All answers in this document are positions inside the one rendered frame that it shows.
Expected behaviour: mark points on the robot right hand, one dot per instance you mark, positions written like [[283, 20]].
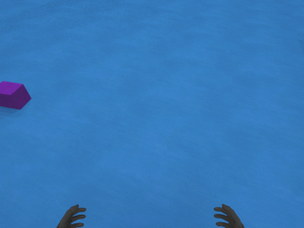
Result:
[[232, 218]]

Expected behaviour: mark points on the carton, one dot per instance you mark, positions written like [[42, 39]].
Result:
[[13, 95]]

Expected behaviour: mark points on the robot left hand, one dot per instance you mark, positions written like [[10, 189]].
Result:
[[69, 217]]

